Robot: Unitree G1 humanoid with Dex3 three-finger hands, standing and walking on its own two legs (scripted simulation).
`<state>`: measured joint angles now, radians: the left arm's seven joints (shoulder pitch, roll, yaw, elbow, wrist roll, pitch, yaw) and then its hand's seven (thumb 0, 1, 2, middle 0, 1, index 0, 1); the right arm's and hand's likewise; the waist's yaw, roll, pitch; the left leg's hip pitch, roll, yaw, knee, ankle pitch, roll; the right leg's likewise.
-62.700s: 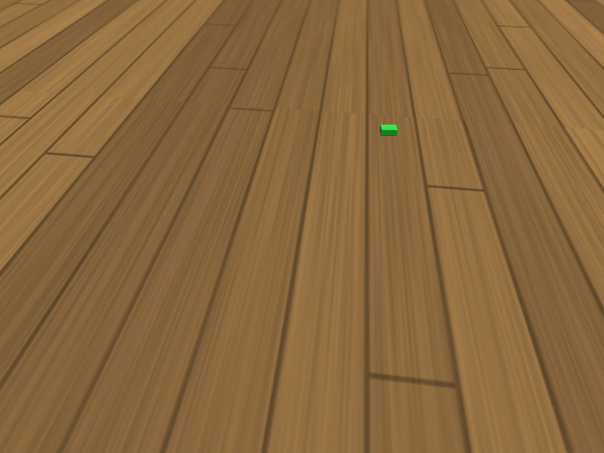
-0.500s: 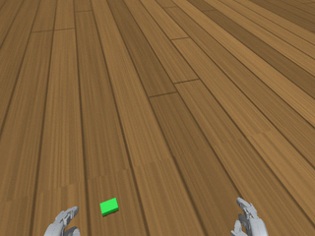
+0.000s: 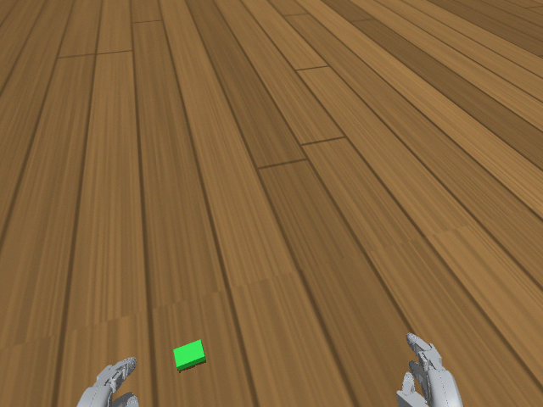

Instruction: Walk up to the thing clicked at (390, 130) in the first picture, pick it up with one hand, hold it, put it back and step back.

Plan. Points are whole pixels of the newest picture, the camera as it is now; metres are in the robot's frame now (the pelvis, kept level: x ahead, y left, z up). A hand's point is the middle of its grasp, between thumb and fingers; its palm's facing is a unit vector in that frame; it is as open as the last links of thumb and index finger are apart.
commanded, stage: home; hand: left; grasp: from above
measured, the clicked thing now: (189, 354) +0.47 +0.25 -0.70
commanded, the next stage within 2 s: stand in 0.78 s
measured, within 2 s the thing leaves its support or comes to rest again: neither
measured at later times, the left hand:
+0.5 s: hand out of the picture +0.17 +0.18 -0.04, palm faces +0.04 -0.98 -0.21, open 7.4 cm
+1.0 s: hand out of the picture +0.16 +0.20 -0.07, palm faces +0.01 -0.95 -0.31, open 7.4 cm
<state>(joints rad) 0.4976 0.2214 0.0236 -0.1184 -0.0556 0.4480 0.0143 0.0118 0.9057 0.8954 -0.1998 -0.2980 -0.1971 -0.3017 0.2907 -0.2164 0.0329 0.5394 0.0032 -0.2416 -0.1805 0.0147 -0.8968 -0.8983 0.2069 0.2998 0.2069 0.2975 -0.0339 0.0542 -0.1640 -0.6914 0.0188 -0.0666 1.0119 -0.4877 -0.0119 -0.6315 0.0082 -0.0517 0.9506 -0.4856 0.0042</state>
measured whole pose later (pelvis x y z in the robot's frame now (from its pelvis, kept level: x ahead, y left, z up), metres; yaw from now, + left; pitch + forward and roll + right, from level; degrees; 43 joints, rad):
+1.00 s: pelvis -0.01 +0.00 +0.01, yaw +0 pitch +4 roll +0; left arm 0.26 0.26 -0.01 0.35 0.04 0.15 0.03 0.01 0.90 0.90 -0.20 -0.30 -0.20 -0.30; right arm 0.19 -0.26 0.01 0.74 -0.08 -0.09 -0.06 0.01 -0.90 -0.90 0.21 0.30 0.21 0.30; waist 0.03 0.00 -0.02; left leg -0.52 -0.01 -0.03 0.89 -0.43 0.00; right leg -0.49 -0.02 -0.02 0.89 -0.46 0.01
